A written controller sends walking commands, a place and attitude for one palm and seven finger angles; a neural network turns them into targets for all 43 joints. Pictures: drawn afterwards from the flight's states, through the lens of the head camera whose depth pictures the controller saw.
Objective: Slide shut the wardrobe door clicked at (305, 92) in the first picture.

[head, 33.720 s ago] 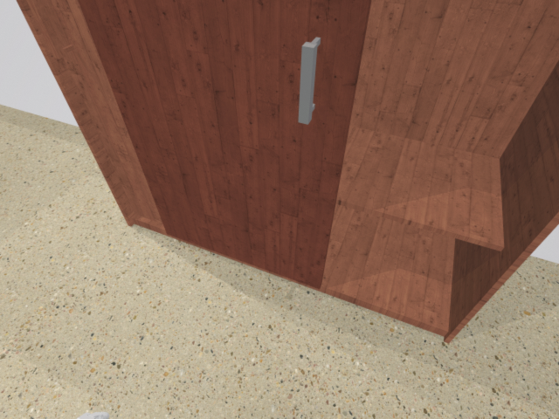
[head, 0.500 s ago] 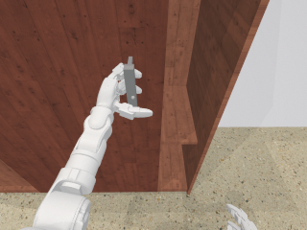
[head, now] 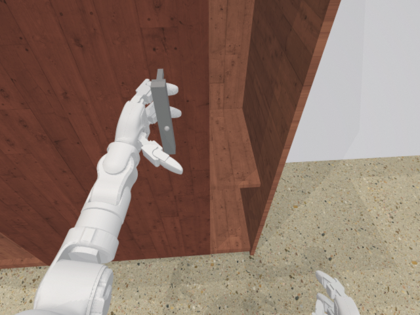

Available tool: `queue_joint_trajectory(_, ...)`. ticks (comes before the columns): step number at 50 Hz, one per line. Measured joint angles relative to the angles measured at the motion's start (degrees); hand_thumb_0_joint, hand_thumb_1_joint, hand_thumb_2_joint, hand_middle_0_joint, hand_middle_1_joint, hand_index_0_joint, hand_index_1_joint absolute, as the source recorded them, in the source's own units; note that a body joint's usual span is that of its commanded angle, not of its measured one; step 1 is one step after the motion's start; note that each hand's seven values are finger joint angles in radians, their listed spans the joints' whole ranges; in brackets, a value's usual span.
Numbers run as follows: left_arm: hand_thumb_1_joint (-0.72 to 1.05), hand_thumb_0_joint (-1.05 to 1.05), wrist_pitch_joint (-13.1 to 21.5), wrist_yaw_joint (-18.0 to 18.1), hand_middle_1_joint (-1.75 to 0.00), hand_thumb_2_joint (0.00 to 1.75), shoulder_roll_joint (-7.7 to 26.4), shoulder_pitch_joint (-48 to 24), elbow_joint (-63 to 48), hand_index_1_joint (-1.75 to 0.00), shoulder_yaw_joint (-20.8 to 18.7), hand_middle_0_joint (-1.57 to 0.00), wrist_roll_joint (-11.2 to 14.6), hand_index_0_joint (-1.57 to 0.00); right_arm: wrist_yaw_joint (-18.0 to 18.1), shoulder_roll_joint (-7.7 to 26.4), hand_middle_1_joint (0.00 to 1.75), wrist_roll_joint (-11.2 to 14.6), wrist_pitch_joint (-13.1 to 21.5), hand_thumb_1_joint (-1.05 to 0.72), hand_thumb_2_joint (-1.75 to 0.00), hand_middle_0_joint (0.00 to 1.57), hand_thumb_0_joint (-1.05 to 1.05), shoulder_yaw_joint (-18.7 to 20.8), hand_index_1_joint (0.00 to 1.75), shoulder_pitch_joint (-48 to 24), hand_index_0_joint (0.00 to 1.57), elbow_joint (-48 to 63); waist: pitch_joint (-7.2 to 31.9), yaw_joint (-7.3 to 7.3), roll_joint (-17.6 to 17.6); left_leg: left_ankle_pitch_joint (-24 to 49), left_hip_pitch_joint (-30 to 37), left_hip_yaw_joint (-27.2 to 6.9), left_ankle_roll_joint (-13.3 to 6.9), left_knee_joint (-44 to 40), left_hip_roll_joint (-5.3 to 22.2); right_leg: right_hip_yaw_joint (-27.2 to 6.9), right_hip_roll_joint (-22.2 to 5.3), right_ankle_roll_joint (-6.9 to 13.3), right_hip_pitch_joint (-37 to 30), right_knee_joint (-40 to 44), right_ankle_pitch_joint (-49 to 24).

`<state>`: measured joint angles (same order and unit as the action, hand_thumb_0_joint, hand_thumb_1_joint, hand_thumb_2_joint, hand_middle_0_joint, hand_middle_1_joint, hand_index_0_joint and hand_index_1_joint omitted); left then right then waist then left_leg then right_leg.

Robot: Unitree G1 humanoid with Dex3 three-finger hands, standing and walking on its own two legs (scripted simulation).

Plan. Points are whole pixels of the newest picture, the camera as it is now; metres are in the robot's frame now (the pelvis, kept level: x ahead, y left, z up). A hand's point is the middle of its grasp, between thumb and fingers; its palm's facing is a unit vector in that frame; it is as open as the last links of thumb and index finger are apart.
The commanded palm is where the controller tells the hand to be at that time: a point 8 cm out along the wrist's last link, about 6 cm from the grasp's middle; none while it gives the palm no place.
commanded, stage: slip the hand off the handle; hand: left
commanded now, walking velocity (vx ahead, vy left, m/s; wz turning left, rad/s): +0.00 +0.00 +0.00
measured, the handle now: (165, 113) +0.46 +0.10 +0.15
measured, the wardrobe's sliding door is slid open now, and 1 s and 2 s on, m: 0.19 0.19 0.19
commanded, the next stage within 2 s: draw the hand back to the body in 1.16 s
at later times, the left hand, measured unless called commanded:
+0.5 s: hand (154, 128) +0.41 +0.12 +0.16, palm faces -0.18 -0.98 -0.09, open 14.7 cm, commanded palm +0.38 +0.21 +0.16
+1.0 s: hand (122, 168) +0.32 +0.16 +0.15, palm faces -0.11 -0.99 -0.13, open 14.7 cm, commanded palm +0.29 +0.21 +0.16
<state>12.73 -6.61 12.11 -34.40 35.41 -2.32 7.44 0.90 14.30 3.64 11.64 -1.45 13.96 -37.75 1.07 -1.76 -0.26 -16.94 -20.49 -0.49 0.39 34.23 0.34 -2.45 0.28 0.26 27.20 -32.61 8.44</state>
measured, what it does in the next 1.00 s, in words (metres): shifts its weight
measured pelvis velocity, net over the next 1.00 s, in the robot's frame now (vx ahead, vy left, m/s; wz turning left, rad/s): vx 0.07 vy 0.02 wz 0.03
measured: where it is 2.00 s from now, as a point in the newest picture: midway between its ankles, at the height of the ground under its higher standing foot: outside the picture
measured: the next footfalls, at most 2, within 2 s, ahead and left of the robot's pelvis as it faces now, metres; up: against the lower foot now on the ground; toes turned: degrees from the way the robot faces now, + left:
none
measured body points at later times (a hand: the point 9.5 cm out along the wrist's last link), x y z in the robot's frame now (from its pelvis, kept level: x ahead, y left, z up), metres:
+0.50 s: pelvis +0.04 +0.03 +0.01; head +0.05 +0.02 +0.46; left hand +0.41 +0.17 +0.16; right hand +0.18 -0.21 -0.09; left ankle +0.02 +0.14 -0.73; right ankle +0.10 -0.11 -0.73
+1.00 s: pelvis +0.07 +0.02 +0.01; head +0.05 +0.00 +0.46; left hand +0.32 +0.21 +0.16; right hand +0.28 -0.18 -0.06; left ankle +0.02 +0.14 -0.73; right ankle +0.10 -0.11 -0.73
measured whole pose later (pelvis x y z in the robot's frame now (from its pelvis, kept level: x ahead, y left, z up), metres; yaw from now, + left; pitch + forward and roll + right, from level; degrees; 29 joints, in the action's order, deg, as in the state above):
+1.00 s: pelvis +0.07 +0.02 +0.01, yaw +2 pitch +0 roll +0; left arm 2.8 -11.8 13.1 6.4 -10.3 -1.0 10.5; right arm 1.9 12.8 1.8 13.6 -3.3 11.8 -33.9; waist 3.3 3.0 2.7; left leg -20.8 -10.8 -2.5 0.4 31.9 0.0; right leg -0.2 -0.6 -0.7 17.4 -31.7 14.0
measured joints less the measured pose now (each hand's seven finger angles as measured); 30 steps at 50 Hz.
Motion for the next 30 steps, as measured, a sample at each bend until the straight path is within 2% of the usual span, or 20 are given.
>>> queue_joint_trajectory(11, -0.55, -0.02, -2.13, -0.80, -1.15, 0.20, -0.23, 4.19, -7.03, -1.15, 0.90, -0.48, 0.15, -0.25, 1.56, -1.48, 0.30, -0.10, -1.62, -0.90, -0.89, 0.20, 0.01, -1.78, 0.30, -0.24, 0.20, 1.38, -0.11, 0.07, -0.35, -0.39, 1.77, 1.47, -0.15, 0.04, -0.57, -1.41, -0.51, -1.13, -1.45, 0.18, 0.16)
queue_joint_trajectory(22, -0.55, -0.02, -7.03, 0.40, -1.15, 0.20, -0.61, 12.13, -18.39, -1.15, 1.71, -0.52, 0.75, -0.25, 2.78, -2.28, 0.30, -0.49, -3.94, -0.90, -0.89, 0.20, 0.01, -1.84, 0.30, 0.29, 0.20, 1.59, 0.30, 0.52, 0.11, -1.30, 5.61, 2.63, -0.83, -2.61, -0.67, -2.51, -0.54, -1.90, -4.54, 2.01, 1.09)
queue_joint_trajectory(26, -0.55, -0.02, -8.32, 0.65, -1.15, 0.20, -0.28, 14.61, -20.99, -1.15, 1.11, -0.52, 0.92, -0.25, 2.98, -2.34, 0.30, -0.56, -4.68, -0.90, -0.89, 0.20, 0.01, -1.71, 0.30, 0.04, 0.20, 1.64, 0.53, 0.85, 0.30, -1.57, 6.55, 2.44, -0.75, -3.21, -0.47, -2.27, -0.39, -1.80, -5.45, 2.44, 1.50)
queue_joint_trajectory(30, -0.55, -0.02, -9.32, 1.28, -1.15, 0.20, 0.37, 19.06, -23.89, -1.15, -2.04, -0.46, 0.81, -0.25, 2.46, -2.18, 0.30, -0.80, -4.49, -0.90, -0.89, 0.20, 0.01, -1.22, 0.30, 0.26, 0.20, 2.23, 1.22, 1.30, 0.77, -1.84, 7.41, 2.19, -0.53, -3.81, -0.18, -1.96, -0.15, -1.58, -6.23, 2.78, 1.95)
